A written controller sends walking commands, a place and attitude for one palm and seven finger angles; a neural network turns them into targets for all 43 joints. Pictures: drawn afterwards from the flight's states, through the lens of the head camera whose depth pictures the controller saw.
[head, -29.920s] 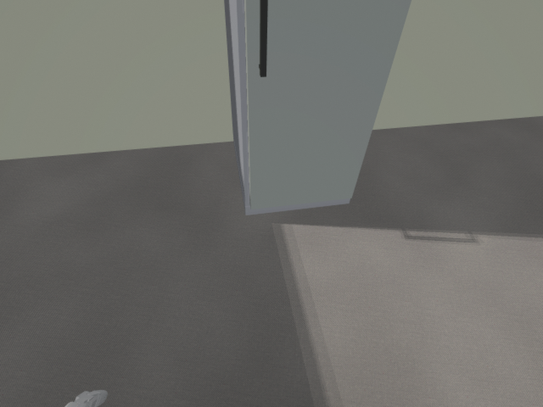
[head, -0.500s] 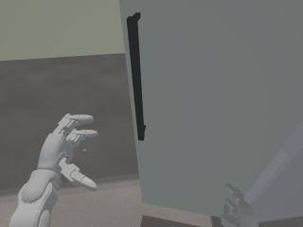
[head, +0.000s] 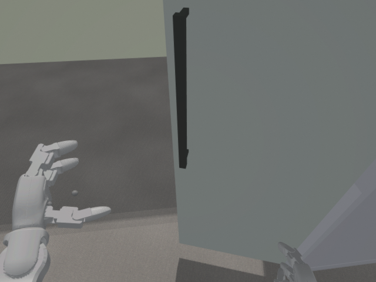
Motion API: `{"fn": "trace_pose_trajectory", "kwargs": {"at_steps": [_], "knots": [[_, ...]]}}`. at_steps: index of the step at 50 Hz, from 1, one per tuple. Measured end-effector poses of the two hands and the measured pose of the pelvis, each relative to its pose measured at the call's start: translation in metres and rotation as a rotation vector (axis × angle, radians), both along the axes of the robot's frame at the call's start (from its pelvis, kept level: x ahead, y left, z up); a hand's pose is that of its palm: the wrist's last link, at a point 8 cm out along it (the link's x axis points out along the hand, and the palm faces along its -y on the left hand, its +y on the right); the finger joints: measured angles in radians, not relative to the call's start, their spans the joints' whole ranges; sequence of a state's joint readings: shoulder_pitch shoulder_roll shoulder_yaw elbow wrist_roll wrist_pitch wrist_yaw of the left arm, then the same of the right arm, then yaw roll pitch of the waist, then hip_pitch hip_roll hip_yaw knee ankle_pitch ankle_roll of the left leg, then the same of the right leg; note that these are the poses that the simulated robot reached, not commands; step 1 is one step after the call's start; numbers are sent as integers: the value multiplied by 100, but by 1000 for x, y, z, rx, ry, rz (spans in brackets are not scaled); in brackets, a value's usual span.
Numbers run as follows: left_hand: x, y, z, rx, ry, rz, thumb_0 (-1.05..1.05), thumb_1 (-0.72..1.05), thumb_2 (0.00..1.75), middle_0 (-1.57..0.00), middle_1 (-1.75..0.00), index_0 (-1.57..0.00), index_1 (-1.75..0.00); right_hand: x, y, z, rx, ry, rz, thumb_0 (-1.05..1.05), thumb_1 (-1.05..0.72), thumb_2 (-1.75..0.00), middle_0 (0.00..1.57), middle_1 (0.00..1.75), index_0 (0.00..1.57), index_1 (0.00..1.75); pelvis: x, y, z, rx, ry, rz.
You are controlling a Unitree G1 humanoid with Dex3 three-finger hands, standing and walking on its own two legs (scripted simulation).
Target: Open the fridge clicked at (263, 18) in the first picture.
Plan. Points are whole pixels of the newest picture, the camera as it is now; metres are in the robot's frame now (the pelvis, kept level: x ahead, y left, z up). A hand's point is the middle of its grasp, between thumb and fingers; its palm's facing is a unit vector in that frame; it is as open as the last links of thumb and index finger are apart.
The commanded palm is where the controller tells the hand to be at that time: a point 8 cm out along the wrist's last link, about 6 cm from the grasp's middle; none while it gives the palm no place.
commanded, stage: draw the hand back to the body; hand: left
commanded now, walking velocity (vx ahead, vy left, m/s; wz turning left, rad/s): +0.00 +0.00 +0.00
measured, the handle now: (183, 104) +0.43 +0.07 +0.18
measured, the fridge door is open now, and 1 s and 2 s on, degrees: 72 72 72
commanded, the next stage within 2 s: step back with the hand held close in 0.80 s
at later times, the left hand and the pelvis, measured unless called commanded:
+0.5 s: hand (39, 194) +0.19 +0.28 +0.16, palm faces +0.48 -0.79 -0.37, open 8.1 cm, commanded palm +0.15 +0.31 +0.17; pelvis +0.01 +0.00 +0.00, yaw +0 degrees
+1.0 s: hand (43, 188) +0.20 +0.27 +0.17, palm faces +0.48 -0.80 -0.37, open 7.4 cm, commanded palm +0.15 +0.30 +0.17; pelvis +0.01 +0.00 +0.00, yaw +0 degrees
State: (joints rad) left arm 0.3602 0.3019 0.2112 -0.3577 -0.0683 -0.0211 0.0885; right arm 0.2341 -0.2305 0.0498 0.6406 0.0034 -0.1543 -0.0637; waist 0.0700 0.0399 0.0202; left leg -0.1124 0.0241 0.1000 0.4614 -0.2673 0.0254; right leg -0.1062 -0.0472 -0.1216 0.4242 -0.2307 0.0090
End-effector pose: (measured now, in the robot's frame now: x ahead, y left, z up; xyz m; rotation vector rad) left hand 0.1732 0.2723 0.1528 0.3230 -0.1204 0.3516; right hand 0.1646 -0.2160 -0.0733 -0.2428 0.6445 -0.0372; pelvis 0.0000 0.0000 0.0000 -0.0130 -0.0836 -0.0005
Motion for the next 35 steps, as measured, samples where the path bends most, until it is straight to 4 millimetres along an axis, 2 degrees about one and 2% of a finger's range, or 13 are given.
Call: {"fn": "trace_pose_trajectory", "kwargs": {"at_steps": [9,18,25,35], "knots": [[-1,14,12,62,-40,34,0,16,54,-23,-74,-23,-73,-5,-2,-3,10,23,-43,1,-90,-90,20,30,20,30,4,2,1,1,-9,-11],[-12,31,7,80,0,89,0,48,69,-23,-55,-22,-54,7,-4,2,0,12,-42,1,-90,-90,20,30,20,30,7,2,2,-2,-6,-14],[-24,39,18,108,-27,139,1,72,81,-22,-41,-21,-40,20,-1,5,-5,-7,-17,1,-90,-90,20,30,20,30,11,3,2,-3,-7,-4],[-19,36,13,79,-17,142,1,87,88,-21,-32,-21,-31,24,6,5,9,-6,3,1,-90,-90,20,30,20,30,10,1,2,0,-8,-1]]}}
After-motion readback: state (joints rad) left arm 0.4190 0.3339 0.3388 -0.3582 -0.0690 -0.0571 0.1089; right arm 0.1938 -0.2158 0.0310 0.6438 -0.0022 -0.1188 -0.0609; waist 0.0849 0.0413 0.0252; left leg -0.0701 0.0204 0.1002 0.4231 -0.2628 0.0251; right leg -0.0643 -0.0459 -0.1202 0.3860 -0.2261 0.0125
